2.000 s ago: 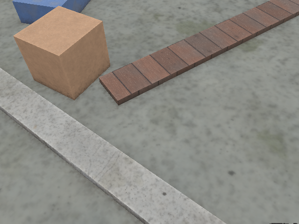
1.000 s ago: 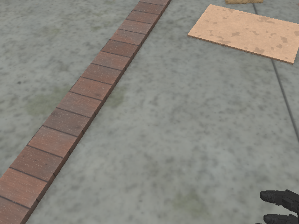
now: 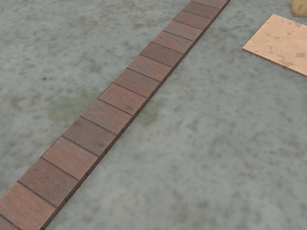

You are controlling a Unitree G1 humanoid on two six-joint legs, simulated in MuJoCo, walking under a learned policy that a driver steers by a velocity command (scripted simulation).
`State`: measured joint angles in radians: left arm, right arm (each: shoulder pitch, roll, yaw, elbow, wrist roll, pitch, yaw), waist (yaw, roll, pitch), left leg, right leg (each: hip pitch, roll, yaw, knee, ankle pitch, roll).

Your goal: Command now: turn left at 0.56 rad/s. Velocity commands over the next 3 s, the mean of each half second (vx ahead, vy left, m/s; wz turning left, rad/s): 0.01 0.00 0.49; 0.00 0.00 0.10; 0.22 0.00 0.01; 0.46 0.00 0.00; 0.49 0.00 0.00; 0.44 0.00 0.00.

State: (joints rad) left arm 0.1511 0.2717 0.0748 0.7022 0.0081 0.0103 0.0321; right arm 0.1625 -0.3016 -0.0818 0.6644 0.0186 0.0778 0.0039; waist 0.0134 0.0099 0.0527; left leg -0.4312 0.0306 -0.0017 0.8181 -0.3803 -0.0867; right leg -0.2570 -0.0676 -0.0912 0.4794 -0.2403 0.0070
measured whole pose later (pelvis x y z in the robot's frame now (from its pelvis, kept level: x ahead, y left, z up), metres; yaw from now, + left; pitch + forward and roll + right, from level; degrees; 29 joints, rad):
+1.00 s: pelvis +0.04 +0.00 +0.00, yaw +15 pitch -1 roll +0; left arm 0.16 0.23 0.03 0.76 0.01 -0.03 0.00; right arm 0.25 -0.24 -0.05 0.73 -0.01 0.02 -0.03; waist -0.01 0.00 0.03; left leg -0.20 -0.05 -0.15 0.52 -0.29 -0.02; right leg -0.20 0.03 0.02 0.52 -0.30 -0.02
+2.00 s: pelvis +0.38 +0.10 -0.01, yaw +15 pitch +1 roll +0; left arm 0.12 0.27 0.04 0.78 -0.01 -0.09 -0.04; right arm 0.37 -0.27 -0.04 0.83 0.03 -0.07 -0.01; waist -0.02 0.02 0.05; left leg -0.30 0.01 -0.06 1.15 -0.41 0.03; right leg -0.40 0.04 -0.05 0.51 -0.14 -0.07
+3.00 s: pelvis +0.87 +0.19 -0.01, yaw +15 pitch +1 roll +2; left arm 0.33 0.23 0.03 1.00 0.01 -0.04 -0.04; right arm 0.20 -0.25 -0.05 0.82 0.03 -0.04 -0.03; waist 0.03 0.05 -0.01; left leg -0.63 0.01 -0.02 1.51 -0.47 0.00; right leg -0.32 -0.01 -0.04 0.62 -0.32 -0.04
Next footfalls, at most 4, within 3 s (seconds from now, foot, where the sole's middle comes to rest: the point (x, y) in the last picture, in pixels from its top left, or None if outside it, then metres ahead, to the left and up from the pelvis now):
0.06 left None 0.04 0.13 -0.78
0.54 right None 0.09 -0.09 -0.78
1.40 left None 0.11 0.17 -0.78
1.88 right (153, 214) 0.52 0.05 -0.78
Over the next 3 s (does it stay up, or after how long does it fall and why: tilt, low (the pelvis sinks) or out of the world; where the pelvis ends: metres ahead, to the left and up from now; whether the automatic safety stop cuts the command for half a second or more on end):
stays up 0.87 0.19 -0.01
